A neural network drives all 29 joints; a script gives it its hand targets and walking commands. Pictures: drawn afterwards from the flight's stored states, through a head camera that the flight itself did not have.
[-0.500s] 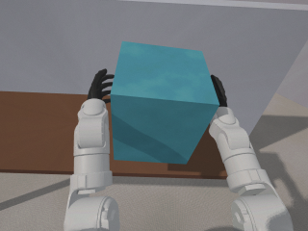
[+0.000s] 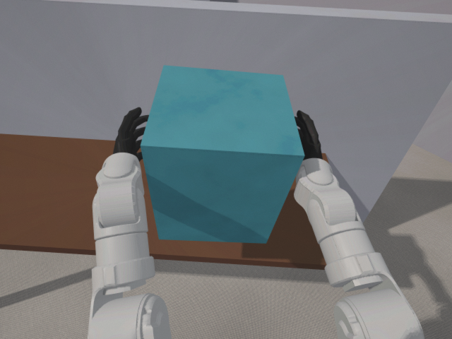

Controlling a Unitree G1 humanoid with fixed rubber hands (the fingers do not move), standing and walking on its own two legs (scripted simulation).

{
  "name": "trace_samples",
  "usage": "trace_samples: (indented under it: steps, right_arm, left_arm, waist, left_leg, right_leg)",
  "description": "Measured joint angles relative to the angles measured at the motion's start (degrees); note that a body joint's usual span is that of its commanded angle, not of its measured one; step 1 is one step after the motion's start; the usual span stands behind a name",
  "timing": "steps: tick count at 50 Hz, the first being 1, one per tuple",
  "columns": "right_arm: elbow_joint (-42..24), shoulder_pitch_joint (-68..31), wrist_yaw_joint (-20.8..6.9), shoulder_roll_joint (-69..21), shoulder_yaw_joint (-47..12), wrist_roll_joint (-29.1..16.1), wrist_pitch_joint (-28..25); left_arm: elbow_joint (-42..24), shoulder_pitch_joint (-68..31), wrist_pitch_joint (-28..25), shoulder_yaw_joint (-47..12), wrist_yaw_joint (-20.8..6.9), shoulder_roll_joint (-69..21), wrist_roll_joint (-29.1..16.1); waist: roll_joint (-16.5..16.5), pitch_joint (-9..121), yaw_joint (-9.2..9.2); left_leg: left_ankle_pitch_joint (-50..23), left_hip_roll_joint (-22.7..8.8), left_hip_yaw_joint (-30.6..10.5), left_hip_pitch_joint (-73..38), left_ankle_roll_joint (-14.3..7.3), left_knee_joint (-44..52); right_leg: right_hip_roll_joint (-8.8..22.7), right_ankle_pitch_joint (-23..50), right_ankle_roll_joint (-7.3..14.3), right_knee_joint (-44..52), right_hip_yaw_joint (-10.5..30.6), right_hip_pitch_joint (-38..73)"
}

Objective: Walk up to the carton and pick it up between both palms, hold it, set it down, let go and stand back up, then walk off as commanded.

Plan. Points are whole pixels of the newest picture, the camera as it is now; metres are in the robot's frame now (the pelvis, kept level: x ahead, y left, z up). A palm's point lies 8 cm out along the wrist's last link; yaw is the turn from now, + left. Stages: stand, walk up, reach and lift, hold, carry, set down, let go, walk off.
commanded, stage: hold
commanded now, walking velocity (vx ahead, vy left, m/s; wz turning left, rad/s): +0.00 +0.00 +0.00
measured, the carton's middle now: (218, 160) +0.39 +0.01 +0.15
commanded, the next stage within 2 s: none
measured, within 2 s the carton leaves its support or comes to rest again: neither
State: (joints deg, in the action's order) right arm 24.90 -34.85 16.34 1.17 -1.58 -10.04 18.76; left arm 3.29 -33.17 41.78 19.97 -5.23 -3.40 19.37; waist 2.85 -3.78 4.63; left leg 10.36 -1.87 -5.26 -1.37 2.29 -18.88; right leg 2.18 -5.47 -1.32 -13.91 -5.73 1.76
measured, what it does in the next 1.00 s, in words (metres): stands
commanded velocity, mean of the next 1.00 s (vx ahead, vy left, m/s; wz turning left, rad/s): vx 0.00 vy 0.00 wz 0.00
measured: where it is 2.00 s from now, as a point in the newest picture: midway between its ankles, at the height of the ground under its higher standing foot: outside the picture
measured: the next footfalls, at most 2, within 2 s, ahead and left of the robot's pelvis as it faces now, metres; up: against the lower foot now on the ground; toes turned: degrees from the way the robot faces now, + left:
none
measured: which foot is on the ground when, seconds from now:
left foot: down 0.00-1.00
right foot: down 0.00-1.00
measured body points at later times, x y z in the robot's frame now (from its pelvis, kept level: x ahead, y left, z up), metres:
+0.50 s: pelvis +0.01 +0.00 +0.00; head -0.03 +0.01 +0.45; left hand +0.39 +0.12 +0.19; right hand +0.38 -0.18 +0.17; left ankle +0.02 +0.14 -0.75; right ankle +0.04 -0.13 -0.75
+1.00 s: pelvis +0.00 +0.01 +0.00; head -0.04 +0.05 +0.44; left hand +0.37 +0.17 +0.18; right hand +0.36 -0.14 +0.17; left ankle +0.02 +0.15 -0.75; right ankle +0.04 -0.13 -0.75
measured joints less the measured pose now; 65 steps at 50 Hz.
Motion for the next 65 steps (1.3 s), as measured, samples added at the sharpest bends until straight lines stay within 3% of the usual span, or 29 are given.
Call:
trace_samples:
  steps: [8, 15, 22, 29, 33, 41, 49, 56, 65]
  right_arm:
    - [4.47, -2.35, -3.02, -1.03, 5.01, 2.81, -1.44]
    - [5.44, -2.13, -5.08, 0.71, 6.18, 2.54, -2.94]
    - [5.13, -2.71, -4.58, 2.55, 4.13, 1.06, -1.9]
    - [-0.44, -0.33, -0.62, 2.99, -1.0, -1.91, 0.28]
    - [-1.77, 0.85, 0.21, 2.38, -1.75, -2.05, 0.16]
    - [1.47, -1.03, -0.31, 0.01, 0.41, 0.05, 0.67]
    - [0.9, 0.83, -2.23, -0.34, 2.52, 0.01, -1.49]
    - [4.81, -1.53, -5.3, 1.02, 5.66, 2.08, -2.4]
    - [2.63, -1.71, -3.22, 2.27, 2.73, 0.84, -0.64]
  left_arm:
    - [3.68, -3.66, 0.51, -1.42, 1.38, 0.5, 1.0]
    - [4.24, -3.28, -0.51, -3.66, 4.64, -0.72, -0.38]
    - [4.34, -3.87, -0.39, -2.59, 4.03, -1.86, 1.29]
    - [0.76, -0.11, -0.97, -0.64, 1.6, -1.71, 0.13]
    - [-0.94, 1.36, -0.86, -0.66, 1.26, -1.42, -0.54]
    - [1.02, -1.03, 1.08, 0.2, -0.48, 0.01, 1.5]
    - [-1.13, 0.95, 0.98, -2.87, 2.2, -0.12, -0.57]
    - [2.33, -2.66, 1.13, -3.86, 4.4, -1.44, 0.7]
    - [3.22, -2.38, -0.82, -1.5, 2.99, -1.96, 0.67]
  waist:
    - [1.99, -0.53, -0.69]
    - [0.97, 0.42, -0.33]
    - [-1.43, 0.01, 0.54]
    - [-2.76, 0.04, 1.31]
    - [-2.51, 0.99, 0.85]
    - [0.47, -0.52, -0.01]
    - [1.56, -0.12, -0.26]
    - [0.64, -0.73, -0.14]
    - [-2.03, -0.79, 0.96]
  left_leg:
    - [-0.29, 0.9, 0.88, 1.8, -0.48, -0.97]
    - [0.18, 0.61, 1.46, 2.62, -0.31, -1.26]
    - [0.72, -0.38, 1.76, 0.65, -0.13, -0.4]
    - [0.51, -0.63, 1.29, -0.79, -0.75, 0.49]
    - [0.89, -0.76, 0.9, -1.14, -0.06, 0.78]
    - [0.35, 0.15, 0.61, -1.02, -0.39, 0.35]
    - [1.13, 0.65, 1.37, 0.73, -0.5, -1.81]
    - [0.5, 0.67, 1.65, 1.65, -0.48, -1.41]
    - [0.08, -0.62, 1.7, 0.56, -0.18, 0.48]
  right_leg:
    - [0.87, 0.53, -0.19, -1.04, 0.97, -2.15]
    - [0.61, 0.2, -0.28, -1.57, 1.59, -3.38]
    - [-0.37, -0.5, 0.07, -1.17, 1.8, -1.81]
    - [-0.65, -0.65, 0.07, 0.15, 1.18, 0.11]
    - [-0.7, -0.87, 0.1, 0.16, 0.73, 0.47]
    - [0.16, -0.24, -0.29, 0.35, 0.47, 0.85]
    - [0.61, 0.05, -0.37, -0.45, 1.3, -0.57]
    - [0.6, -0.09, -0.29, -1.68, 1.84, -2.4]
    - [-0.66, -0.33, 0.32, -1.06, 1.78, -2.02]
